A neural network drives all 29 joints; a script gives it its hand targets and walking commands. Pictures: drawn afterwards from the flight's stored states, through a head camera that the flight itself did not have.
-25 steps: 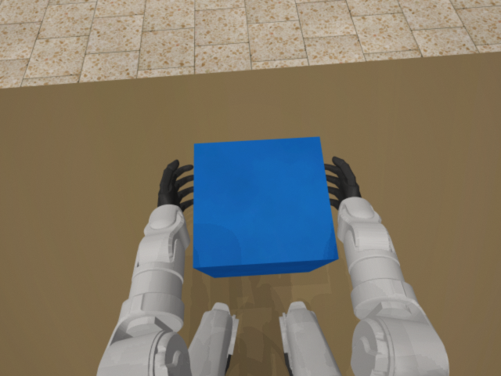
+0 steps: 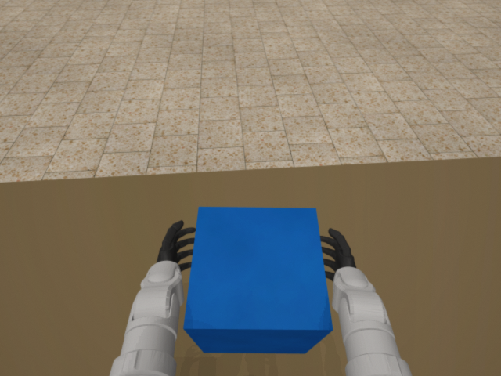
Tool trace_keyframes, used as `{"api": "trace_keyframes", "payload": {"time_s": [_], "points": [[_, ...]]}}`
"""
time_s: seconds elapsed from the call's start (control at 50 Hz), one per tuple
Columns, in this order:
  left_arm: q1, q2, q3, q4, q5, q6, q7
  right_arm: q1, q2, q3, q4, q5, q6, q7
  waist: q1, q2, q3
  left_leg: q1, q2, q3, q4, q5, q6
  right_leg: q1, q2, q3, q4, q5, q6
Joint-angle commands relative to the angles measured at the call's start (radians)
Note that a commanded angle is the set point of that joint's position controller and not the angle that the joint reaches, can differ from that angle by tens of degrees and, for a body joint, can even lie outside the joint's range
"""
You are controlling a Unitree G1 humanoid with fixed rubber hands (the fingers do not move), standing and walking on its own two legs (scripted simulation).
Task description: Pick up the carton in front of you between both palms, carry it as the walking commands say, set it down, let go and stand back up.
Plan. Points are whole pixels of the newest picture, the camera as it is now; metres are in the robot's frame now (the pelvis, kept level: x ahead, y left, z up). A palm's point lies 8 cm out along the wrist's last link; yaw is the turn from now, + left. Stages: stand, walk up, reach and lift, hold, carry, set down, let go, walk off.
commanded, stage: reach and lift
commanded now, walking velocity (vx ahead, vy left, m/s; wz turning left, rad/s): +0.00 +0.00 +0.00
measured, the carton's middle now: (255, 285) +0.31 +0.00 -0.09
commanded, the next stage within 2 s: hold in 1.18 s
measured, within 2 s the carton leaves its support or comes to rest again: neither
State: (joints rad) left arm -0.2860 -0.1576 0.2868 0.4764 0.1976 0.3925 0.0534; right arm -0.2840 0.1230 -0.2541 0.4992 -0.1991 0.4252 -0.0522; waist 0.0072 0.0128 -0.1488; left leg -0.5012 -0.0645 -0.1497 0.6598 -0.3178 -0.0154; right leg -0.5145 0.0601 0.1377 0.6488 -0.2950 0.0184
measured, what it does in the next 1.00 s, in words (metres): stands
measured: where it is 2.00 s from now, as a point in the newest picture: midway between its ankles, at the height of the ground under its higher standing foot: outside the picture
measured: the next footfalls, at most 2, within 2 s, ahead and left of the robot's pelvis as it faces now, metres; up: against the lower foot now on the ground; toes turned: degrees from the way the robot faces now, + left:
none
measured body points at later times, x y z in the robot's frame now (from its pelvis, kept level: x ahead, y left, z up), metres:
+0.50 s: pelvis -0.02 +0.00 +0.02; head -0.04 +0.00 +0.47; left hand +0.30 +0.15 +0.04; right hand +0.29 -0.15 +0.03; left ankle +0.00 +0.13 -0.72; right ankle +0.01 -0.13 -0.72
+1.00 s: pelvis +0.00 +0.00 +0.02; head -0.03 +0.00 +0.47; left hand +0.31 +0.15 +0.05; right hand +0.30 -0.15 +0.04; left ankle +0.00 +0.13 -0.72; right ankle +0.01 -0.13 -0.72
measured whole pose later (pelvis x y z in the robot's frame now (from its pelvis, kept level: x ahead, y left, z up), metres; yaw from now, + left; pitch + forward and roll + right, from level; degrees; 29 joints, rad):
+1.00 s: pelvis +0.00 +0.00 +0.02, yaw +0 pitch -4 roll +0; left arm -0.29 -0.16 0.26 0.34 0.29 0.65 0.00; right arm -0.26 0.15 -0.22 0.33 -0.28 0.69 -0.03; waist 0.00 0.01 -0.03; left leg -0.09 -0.04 -0.15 0.38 -0.22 -0.01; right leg -0.11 0.04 0.13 0.38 -0.20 0.01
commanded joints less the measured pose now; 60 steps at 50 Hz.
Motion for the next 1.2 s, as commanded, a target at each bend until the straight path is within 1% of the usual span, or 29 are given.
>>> {"api": "trace_keyframes", "payload": {"time_s": [0.0,0.06,0.1,0.18,0.24,0.28,0.36,0.44,0.56,0.76,0.86,0.98,1.14,1.18], "points": [[-0.373,-1.035,-0.605,0.044,-0.152,0.067,-0.261,-0.492,0.983,0.604,-0.091,0.187,0.013,0.267,-0.005,-0.008,-0.311,0.255,-0.034,0.051,-0.147,0.389,-0.008,0.319,0.040,-0.055,-0.128,0.353,-0.006],[-0.357,-1.031,-0.618,0.002,-0.164,0.116,-0.272,-0.478,0.981,0.619,-0.143,0.195,0.065,0.271,-0.010,-0.008,-0.245,0.314,-0.027,0.047,-0.206,0.393,-0.009,0.371,0.036,-0.059,-0.188,0.346,-0.003],[-0.350,-1.020,-0.602,-0.010,-0.159,0.148,-0.278,-0.468,0.970,0.605,-0.159,0.186,0.099,0.274,-0.012,-0.005,-0.183,0.331,-0.025,0.047,-0.237,0.363,-0.009,0.387,0.034,-0.060,-0.221,0.316,-0.005],[-0.369,-0.991,-0.537,0.010,-0.126,0.194,-0.292,-0.478,0.965,0.541,-0.141,0.160,0.147,0.285,-0.009,-0.001,-0.061,0.318,-0.021,0.057,-0.283,0.216,-0.001,0.382,0.031,-0.069,-0.259,0.186,-0.013],[-0.427,-0.990,-0.481,0.051,-0.101,0.201,-0.304,-0.538,0.963,0.489,-0.098,0.139,0.155,0.298,-0.004,0.003,-0.012,0.291,-0.017,0.066,-0.291,0.109,0.008,0.364,0.027,-0.077,-0.261,0.090,-0.017],[-0.479,-1.007,-0.483,0.047,-0.107,0.196,-0.311,-0.594,0.981,0.492,-0.102,0.145,0.150,0.306,-0.002,0.002,-0.032,0.293,-0.014,0.068,-0.284,0.086,0.012,0.369,0.025,-0.079,-0.255,0.067,-0.019],[-0.549,-1.028,-0.494,0.033,-0.116,0.189,-0.318,-0.667,1.008,0.508,-0.113,0.153,0.145,0.312,-0.001,-0.005,-0.094,0.313,-0.015,0.072,-0.270,0.101,0.014,0.390,0.025,-0.078,-0.244,0.080,-0.015],[-0.565,-1.020,-0.495,0.034,-0.111,0.192,-0.321,-0.676,1.014,0.509,-0.107,0.149,0.148,0.309,-0.002,-0.013,-0.111,0.322,-0.018,0.078,-0.274,0.101,0.014,0.405,0.025,-0.078,-0.249,0.085,-0.011],[-0.539,-0.996,-0.492,0.023,-0.104,0.202,-0.322,-0.641,1.006,0.507,-0.114,0.144,0.161,0.301,-0.003,-0.016,-0.115,0.345,-0.023,0.084,-0.287,0.149,0.012,0.435,0.024,-0.076,-0.267,0.140,-0.005],[-0.459,-0.975,-0.523,-0.049,-0.126,0.221,-0.321,-0.555,1.001,0.540,-0.187,0.168,0.184,0.292,-0.003,-0.018,-0.135,0.402,-0.032,0.081,-0.304,0.281,0.005,0.490,0.028,-0.070,-0.291,0.279,0.003],[-0.421,-0.971,-0.539,-0.083,-0.138,0.235,-0.318,-0.517,0.994,0.552,-0.220,0.178,0.197,0.291,-0.004,-0.015,-0.133,0.424,-0.033,0.076,-0.313,0.329,0.001,0.506,0.031,-0.067,-0.299,0.323,0.004],[-0.398,-0.971,-0.553,-0.116,-0.149,0.254,-0.313,-0.496,0.982,0.561,-0.253,0.185,0.214,0.292,-0.007,-0.009,-0.118,0.442,-0.033,0.071,-0.322,0.355,-0.004,0.513,0.035,-0.068,-0.306,0.336,0.002],[-0.406,-0.977,-0.559,-0.133,-0.157,0.275,-0.311,-0.508,0.969,0.564,-0.275,0.188,0.232,0.298,-0.008,-0.004,-0.099,0.448,-0.030,0.067,-0.329,0.338,-0.007,0.506,0.037,-0.071,-0.310,0.301,-0.001],[-0.412,-0.984,-0.577,-0.155,-0.169,0.281,-0.310,-0.518,0.974,0.585,-0.296,0.201,0.237,0.300,-0.005,-0.003,-0.113,0.460,-0.029,0.065,-0.329,0.349,-0.007,0.512,0.039,-0.072,-0.311,0.307,-0.001]]}}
